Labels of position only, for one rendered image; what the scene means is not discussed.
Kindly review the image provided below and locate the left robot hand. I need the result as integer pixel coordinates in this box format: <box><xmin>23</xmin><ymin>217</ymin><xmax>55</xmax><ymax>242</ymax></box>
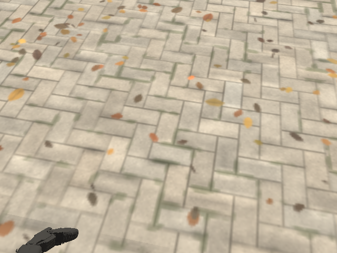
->
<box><xmin>16</xmin><ymin>227</ymin><xmax>78</xmax><ymax>253</ymax></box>

